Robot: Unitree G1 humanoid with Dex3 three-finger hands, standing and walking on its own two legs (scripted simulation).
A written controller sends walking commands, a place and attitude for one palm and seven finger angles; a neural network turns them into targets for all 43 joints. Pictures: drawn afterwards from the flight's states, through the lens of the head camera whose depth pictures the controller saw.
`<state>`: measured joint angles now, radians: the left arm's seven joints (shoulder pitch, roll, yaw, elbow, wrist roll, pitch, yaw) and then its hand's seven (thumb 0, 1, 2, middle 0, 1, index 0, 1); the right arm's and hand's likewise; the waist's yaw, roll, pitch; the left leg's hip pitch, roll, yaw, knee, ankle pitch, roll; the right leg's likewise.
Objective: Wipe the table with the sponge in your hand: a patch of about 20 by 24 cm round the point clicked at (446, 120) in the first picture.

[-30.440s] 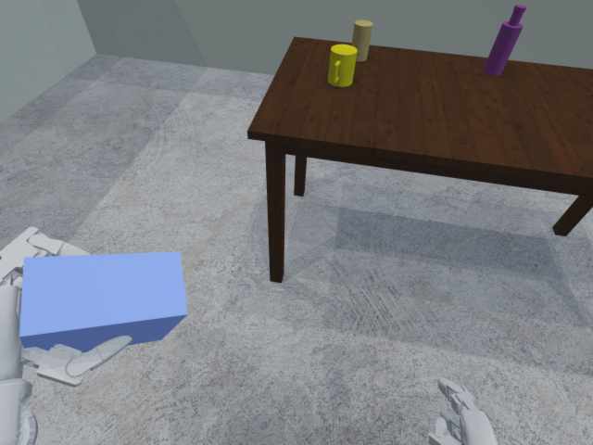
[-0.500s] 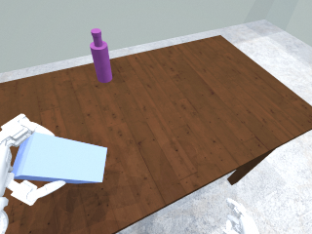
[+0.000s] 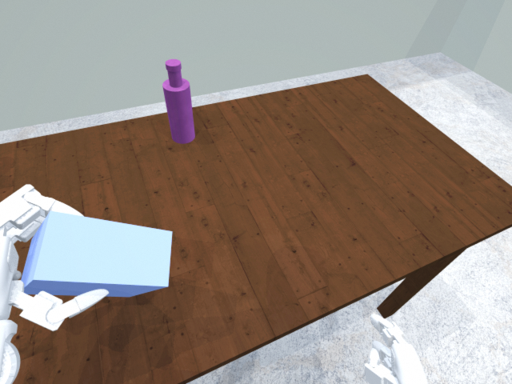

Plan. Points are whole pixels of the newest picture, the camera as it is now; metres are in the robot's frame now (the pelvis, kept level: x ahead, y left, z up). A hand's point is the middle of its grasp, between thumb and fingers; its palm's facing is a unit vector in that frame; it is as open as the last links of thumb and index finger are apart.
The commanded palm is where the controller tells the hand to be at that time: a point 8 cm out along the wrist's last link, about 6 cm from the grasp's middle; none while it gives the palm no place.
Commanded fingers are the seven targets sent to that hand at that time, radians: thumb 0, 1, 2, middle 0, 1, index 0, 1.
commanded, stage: come to a stop and stand still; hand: left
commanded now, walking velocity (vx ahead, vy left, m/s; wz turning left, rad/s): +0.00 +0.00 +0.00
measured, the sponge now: (116, 263) +0.23 +0.20 +0.12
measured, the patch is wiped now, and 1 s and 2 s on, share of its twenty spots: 1.00 1.00 1.00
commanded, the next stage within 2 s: step back with the hand held close in 0.18 s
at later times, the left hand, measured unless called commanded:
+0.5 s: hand (71, 262) +0.20 +0.23 +0.16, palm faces +0.34 -0.85 -0.41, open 10.7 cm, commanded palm +0.15 +0.27 +0.17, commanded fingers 0.00 0.10 1.30 -1.20 -1.60 -1.20 -1.60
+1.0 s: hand (61, 292) +0.17 +0.22 +0.17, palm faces +0.35 -0.85 -0.40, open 10.7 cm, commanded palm +0.12 +0.27 +0.17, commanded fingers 0.00 0.10 1.30 -1.20 -1.60 -1.20 -1.60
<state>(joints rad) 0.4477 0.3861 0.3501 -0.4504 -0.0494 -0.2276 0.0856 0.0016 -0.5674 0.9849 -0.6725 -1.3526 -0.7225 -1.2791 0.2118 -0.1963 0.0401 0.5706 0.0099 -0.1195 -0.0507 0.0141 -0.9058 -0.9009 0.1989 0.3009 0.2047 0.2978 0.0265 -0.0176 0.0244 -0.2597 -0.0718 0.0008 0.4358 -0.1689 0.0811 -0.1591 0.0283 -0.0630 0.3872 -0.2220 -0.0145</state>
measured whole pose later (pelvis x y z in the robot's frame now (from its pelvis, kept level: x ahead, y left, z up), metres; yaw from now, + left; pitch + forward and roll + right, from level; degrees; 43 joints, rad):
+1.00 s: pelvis -0.04 -0.01 -0.01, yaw +0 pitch +1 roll -3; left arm 0.47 0.38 0.36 -0.54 -0.05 -0.29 0.10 0.00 -0.57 0.99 -0.68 -1.36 -0.73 -1.29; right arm 0.20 -0.22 0.04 0.58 0.00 -0.16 -0.06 0.01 -0.90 -0.90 0.20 0.30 0.20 0.30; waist 0.02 0.02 0.04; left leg -0.45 -0.04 -0.03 0.62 -0.25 0.02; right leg -0.33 0.06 -0.08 0.51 -0.21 -0.05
